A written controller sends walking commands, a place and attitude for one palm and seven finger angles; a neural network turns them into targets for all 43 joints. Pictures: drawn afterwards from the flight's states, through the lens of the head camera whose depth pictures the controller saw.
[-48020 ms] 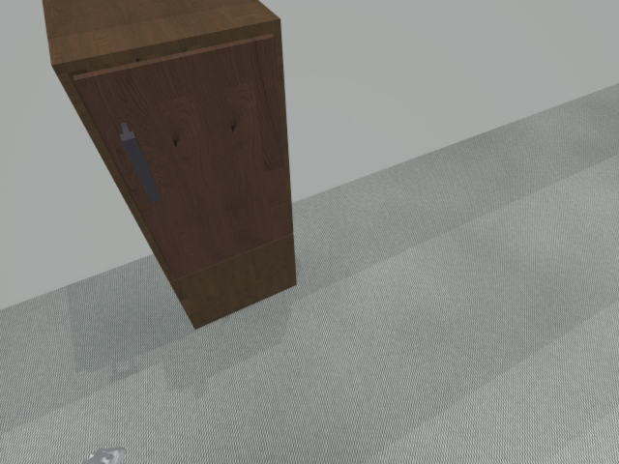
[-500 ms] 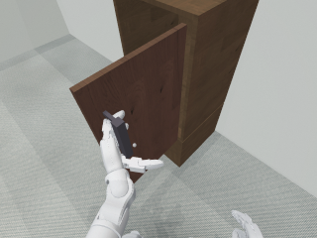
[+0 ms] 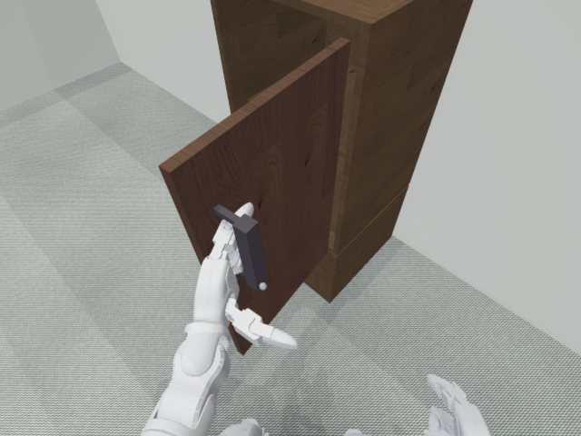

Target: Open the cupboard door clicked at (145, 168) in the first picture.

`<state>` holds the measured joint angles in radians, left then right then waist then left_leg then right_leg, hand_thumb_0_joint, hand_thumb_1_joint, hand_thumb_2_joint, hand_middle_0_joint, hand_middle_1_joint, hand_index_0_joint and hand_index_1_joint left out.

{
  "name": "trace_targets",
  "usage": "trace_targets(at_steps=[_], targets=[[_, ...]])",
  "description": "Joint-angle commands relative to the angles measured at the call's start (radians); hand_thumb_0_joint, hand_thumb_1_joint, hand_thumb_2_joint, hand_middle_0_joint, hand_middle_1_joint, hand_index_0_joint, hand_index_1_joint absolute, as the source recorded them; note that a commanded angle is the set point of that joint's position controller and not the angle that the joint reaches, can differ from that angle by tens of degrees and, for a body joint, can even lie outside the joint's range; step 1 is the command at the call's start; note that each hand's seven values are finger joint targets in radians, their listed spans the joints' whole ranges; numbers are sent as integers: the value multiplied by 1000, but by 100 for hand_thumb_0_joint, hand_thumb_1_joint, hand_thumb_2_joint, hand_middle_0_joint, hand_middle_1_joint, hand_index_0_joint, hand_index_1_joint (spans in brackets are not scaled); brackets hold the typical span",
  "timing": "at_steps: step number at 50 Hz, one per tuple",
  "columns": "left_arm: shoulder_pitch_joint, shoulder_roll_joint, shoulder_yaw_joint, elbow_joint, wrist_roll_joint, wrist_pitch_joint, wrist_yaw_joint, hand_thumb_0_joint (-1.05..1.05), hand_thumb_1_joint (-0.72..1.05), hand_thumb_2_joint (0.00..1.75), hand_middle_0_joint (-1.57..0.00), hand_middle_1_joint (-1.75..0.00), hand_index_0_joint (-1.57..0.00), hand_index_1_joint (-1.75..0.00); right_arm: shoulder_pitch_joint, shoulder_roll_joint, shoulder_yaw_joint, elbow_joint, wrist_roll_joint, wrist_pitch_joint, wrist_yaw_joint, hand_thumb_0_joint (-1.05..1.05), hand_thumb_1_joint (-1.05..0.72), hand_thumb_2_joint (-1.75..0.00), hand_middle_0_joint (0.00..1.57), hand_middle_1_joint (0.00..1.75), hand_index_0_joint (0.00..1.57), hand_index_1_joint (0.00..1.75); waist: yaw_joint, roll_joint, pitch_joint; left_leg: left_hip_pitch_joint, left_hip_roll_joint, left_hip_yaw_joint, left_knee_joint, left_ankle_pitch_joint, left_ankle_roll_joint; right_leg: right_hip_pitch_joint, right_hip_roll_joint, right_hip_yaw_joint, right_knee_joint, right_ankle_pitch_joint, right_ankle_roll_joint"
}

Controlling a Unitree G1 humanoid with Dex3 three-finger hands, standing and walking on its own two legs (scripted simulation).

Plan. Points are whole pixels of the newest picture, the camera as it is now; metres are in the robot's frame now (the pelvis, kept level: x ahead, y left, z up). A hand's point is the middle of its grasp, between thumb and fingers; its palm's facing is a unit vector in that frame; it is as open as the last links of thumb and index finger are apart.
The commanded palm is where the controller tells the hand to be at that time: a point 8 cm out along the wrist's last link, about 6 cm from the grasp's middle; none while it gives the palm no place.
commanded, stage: slide the hand sideways off the handle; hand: left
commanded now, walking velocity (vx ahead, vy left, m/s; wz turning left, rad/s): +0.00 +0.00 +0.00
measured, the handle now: (241, 249) +0.36 +0.09 +0.05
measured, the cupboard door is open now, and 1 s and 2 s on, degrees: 96 96 96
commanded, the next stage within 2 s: draw the hand back to the body in 0.82 s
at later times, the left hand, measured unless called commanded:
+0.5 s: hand (230, 315) +0.26 +0.09 +0.06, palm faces -0.07 -1.00 +0.00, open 16.1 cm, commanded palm +0.23 +0.17 +0.06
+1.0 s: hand (197, 351) +0.22 +0.12 +0.06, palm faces -0.04 -1.00 -0.03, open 16.3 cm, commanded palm +0.19 +0.19 +0.07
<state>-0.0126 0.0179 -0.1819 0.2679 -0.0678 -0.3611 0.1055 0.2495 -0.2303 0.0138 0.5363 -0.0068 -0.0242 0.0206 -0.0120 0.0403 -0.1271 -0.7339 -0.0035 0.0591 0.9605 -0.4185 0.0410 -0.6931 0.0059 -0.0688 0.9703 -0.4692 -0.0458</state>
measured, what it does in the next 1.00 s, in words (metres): stands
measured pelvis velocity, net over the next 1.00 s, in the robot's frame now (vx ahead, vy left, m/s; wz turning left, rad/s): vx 0.01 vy -0.02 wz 0.02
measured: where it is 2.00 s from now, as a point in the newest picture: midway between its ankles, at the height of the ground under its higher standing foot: outside the picture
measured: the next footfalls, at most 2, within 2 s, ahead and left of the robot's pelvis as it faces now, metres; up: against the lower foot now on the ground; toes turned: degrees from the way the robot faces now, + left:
none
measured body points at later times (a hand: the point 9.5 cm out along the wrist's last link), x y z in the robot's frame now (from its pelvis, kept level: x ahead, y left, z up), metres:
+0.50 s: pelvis +0.02 +0.00 +0.00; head +0.07 -0.02 +0.44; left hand +0.26 +0.14 +0.06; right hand +0.20 -0.22 -0.09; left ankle +0.03 +0.09 -0.68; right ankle +0.01 -0.09 -0.68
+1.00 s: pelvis +0.01 -0.02 -0.02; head +0.06 -0.03 +0.43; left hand +0.21 +0.18 +0.06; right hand +0.20 -0.25 -0.10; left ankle +0.03 +0.09 -0.68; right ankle +0.01 -0.09 -0.68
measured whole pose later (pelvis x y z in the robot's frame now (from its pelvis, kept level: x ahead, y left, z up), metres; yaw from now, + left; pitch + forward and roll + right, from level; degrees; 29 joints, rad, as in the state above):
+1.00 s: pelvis +0.01 -0.02 -0.02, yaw +1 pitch +13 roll -1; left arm 0.49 0.18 0.00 -0.19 -0.22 -0.35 -0.16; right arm 0.25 -0.24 0.01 0.45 0.02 -0.08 -0.05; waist 0.01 0.06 -0.15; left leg -0.83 0.02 0.01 1.10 -0.50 0.01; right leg -0.77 0.03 -0.12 1.07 -0.55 -0.07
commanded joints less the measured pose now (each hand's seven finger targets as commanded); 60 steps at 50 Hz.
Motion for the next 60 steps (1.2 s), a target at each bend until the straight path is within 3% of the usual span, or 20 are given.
trace_targets(at_steps=[1, 4, 5, 10, 21, 24, 26, 30, 34, 38, 39, 41, 45, 47, 50, 52, 54, 58, 59, 60], targets=[[-127, 51, 33, -279, 33, -69, 2, 0, -50, 30, -15, -30, -15, -30, -76, -98, -38, -180, 1, -44, -2, 0, -90, -90, 20, 30, 20, 30, 8, -79, -215, 169, -2, -89, -122, 113, -15, 72, 3, 47, -152, 176, 8], [-52, 69, 51, -349, 15, -60, -9, 0, -50, 30, -15, -30, -15, -30, -77, -98, -37, -197, 5, -42, -7, 0, -90, -90, 20, 30, 20, 30, 14, -97, -227, 172, 1, -88, -123, 126, -15, 96, 8, 46, -151, 190, 8], [-26, 65, 50, -366, 7, -57, -13, 0, -50, 30, -15, -30, -15, -30, -85, -95, -36, -204, 5, -44, -10, 0, -90, -90, 20, 30, 20, 30, 17, -75, -222, 174, -1, -83, -121, 130, -15, 97, 8, 49, -152, 202, 9], [16, 75, 51, -421, -12, -55, -38, 0, -50, 30, -15, -30, -15, -30, -85, -96, -30, -204, 7, -56, -22, 0, -90, -90, 20, 30, 20, 30, -6, -74, -173, 154, 2, -94, -110, 104, -14, 61, 11, 44, -151, 174, 14], [275, 147, 156, -521, -51, -21, -93, 0, -50, 30, -15, -30, -15, -30, -57, -93, -34, -228, 10, -65, -33, 0, -90, -90, 20, 30, 20, 30, 27, -58, -229, 148, -4, -82, -83, 222, -20, 129, 13, 44, -115, 335, 15], [345, 166, 182, -542, -68, -21, -112, 0, -50, 30, -15, -30, -15, -30, -51, -94, -34, -235, 11, -65, -38, 0, -90, -90, 20, 30, 20, 30, 21, -111, -209, 116, -6, -82, -69, 232, -18, 153, 10, 57, -118, 385, 22], [387, 164, 189, -577, -76, -32, -129, 0, -50, 30, -15, -30, -15, -30, -54, -89, -36, -238, 12, -69, -39, 0, -90, -90, 20, 30, 20, 30, 23, -65, -210, 117, -8, -77, -64, 235, -21, 149, 8, 57, -110, 401, 23], [476, 173, 197, -625, -95, -56, -161, 0, -50, 30, -15, -30, -15, -30, -48, -89, -41, -247, 15, -79, -40, 0, -90, -90, 20, 30, 20, 30, 16, -57, -203, 108, -7, -81, -44, 248, -21, 131, 11, 54, -94, 422, 27], [454, 192, 197, -662, -107, -84, -191, 0, -50, 30, -15, -30, -15, -30, -46, -99, -43, -246, 15, -94, -49, 0, -90, -90, 20, 30, 20, 30, -4, -56, -185, 74, -7, -89, -15, 196, -18, 80, 10, 70, -90, 352, 31], [535, 215, 223, -672, -131, -90, -240, 0, -50, 30, -15, -30, -15, -30, -39, -101, -50, -251, 21, -102, -58, 0, -90, -90, 20, 30, 20, 30, 3, -50, -211, 56, -9, -89, 2, 194, -20, 95, 2, 83, -87, 375, 38], [535, 212, 216, -674, -140, -87, -255, 0, -50, 30, -15, -30, -15, -30, -40, -100, -48, -252, 21, -102, -61, 0, -90, -90, 20, 30, 20, 30, -6, -78, -209, 37, -8, -93, 13, 185, -17, 98, -1, 98, -93, 373, 47], [494, 207, 203, -682, -147, -88, -277, 0, -50, 30, -15, -30, -15, -30, -39, -104, -46, -250, 21, -108, -68, 0, -90, -90, 20, 30, 20, 30, -19, -69, -193, 21, -10, -93, 26, 168, -17, 82, -8, 108, -97, 359, 51], [450, 221, 216, -665, -159, -81, -285, 0, -50, 30, -15, -30, -15, -30, -47, -108, -43, -248, 24, -119, -77, 0, -90, -90, 20, 30, 20, 30, -20, -67, -165, -9, -8, -96, 40, 111, -17, 43, -9, 121, -117, 232, 48], [457, 255, 251, -707, -160, -75, -273, 0, -50, 30, -15, -30, -15, -30, -42, -107, -45, -254, 26, -122, -79, 0, -90, -90, 20, 30, 20, 30, 3, -27, -211, 23, -6, -93, 23, 121, -17, 62, -3, 112, -116, 211, 37], [491, 303, 313, -735, -169, -39, -250, 0, -50, 30, -15, -30, -15, -30, -48, -100, -39, -265, 33, -114, -84, 0, -90, -90, 20, 30, 20, 30, 23, -30, -228, 43, -9, -89, -11, 130, -16, 138, -9, 130, -154, 221, 44], [510, 298, 324, -733, -177, -16, -246, 0, -50, 30, -15, -30, -15, -30, -52, -95, -34, -262, 39, -111, -87, 0, -90, -90, 20, 30, 20, 30, 24, -22, -196, 67, -8, -89, -37, 133, -17, 145, -6, 119, -173, 231, 44], [518, 297, 332, -692, -187, 8, -253, 0, -50, 30, -15, -30, -15, -30, -62, -98, -32, -257, 45, -109, -92, 0, -90, -90, 20, 30, 20, 30, 11, -91, -150, 61, -4, -97, -47, 114, -15, 147, -11, 130, -209, 207, 58], [531, 308, 350, -709, -214, 32, -292, 0, -50, 30, -15, -30, -15, -30, -62, -108, -26, -253, 50, -120, -98, 0, -90, -90, 20, 30, 20, 30, 14, -48, -123, 110, -5, -97, -91, 121, -17, 161, -7, 107, -230, 222, 54], [533, 307, 348, -706, -221, 39, -301, 0, -50, 30, -15, -30, -15, -30, -66, -109, -23, -253, 49, -122, -99, 0, -90, -90, 20, 30, 20, 30, 13, -68, -103, 110, -4, -101, -97, 121, -14, 166, -7, 111, -242, 216, 57], [517, 313, 349, -725, -225, 37, -310, 0, -50, 30, -15, -30, -15, -30, -69, -113, -23, -254, 52, -128, -100, 0, -90, -90, 20, 30, 20, 30, 10, -35, -99, 128, -5, -101, -106, 124, -15, 160, -6, 106, -245, 216, 53]])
